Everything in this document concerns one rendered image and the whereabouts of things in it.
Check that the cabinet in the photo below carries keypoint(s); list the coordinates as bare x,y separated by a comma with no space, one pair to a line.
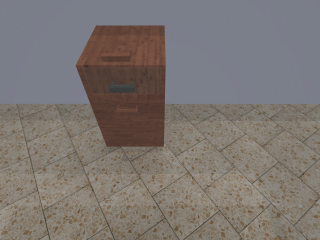
146,45

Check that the handle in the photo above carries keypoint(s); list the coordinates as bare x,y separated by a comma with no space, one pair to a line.
116,57
122,88
126,112

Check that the drawer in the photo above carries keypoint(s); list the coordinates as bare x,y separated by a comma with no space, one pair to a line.
147,80

